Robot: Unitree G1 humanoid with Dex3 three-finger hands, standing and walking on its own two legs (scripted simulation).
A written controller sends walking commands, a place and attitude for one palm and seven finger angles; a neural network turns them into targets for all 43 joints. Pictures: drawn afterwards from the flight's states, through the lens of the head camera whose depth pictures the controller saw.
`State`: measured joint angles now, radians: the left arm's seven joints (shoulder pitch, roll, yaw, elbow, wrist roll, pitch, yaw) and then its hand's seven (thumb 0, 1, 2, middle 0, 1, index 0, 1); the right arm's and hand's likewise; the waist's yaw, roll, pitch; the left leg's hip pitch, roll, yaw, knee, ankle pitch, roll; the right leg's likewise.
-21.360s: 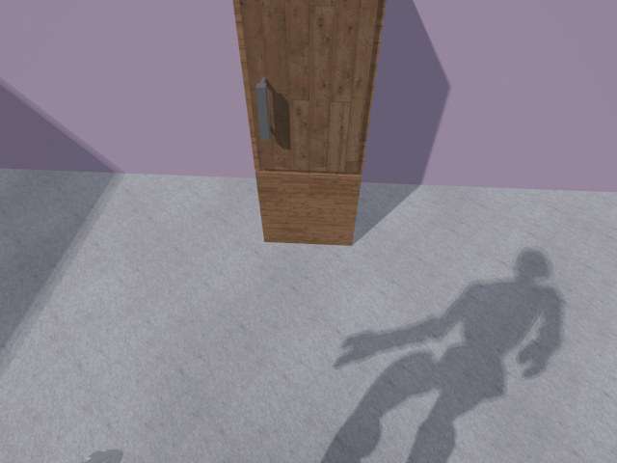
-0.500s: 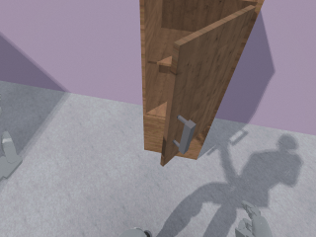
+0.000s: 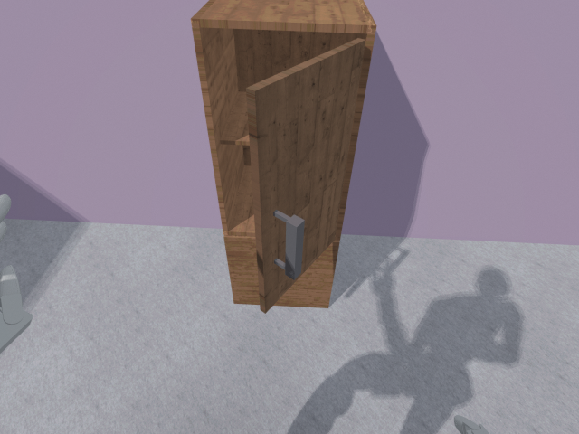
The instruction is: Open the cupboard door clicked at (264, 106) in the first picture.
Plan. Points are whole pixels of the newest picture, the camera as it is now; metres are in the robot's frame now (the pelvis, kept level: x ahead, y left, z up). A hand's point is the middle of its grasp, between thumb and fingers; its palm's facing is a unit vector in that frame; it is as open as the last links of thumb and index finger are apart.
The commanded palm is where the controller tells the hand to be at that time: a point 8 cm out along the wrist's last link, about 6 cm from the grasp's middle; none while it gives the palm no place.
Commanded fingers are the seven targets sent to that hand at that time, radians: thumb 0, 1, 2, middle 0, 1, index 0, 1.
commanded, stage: stop stepping back and stand still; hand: left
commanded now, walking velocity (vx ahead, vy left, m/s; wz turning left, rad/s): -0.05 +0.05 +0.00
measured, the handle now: (286, 244) +0.53 +0.02 -0.08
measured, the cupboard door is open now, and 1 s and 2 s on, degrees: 55 55 55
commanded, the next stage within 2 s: let the arm hang, fingers relaxed in 0.44 s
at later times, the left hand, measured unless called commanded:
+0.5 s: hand (31, 301) +0.21 +0.27 +0.18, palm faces +0.44 -0.77 -0.46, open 7.4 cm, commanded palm +0.16 +0.29 +0.20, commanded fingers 0.00 0.90 0.90 -0.20 -0.30 -0.20 -0.30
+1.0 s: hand out of the picture -0.07 +0.17 -0.16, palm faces +0.06 -0.98 -0.21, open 7.1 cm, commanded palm none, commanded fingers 0.00 0.90 0.90 -0.20 -0.30 -0.20 -0.30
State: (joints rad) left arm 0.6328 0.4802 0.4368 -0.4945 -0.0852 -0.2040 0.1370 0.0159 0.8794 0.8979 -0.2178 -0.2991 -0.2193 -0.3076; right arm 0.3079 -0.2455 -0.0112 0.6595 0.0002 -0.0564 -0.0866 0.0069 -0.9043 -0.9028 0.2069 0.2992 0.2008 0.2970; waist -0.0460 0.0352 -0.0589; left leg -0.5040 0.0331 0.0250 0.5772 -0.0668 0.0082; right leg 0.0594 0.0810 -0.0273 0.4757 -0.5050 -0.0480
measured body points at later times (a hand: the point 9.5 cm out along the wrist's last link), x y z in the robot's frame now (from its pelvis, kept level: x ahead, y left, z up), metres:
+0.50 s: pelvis +0.01 +0.00 +0.01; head +0.00 -0.01 +0.46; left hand +0.18 +0.31 +0.20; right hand +0.17 -0.23 -0.08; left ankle +0.12 +0.11 -0.71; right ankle -0.12 -0.09 -0.70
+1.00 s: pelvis +0.00 -0.01 +0.01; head +0.03 +0.00 +0.46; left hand -0.07 +0.22 -0.14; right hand -0.03 -0.25 -0.14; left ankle +0.08 +0.12 -0.71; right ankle -0.10 -0.08 -0.71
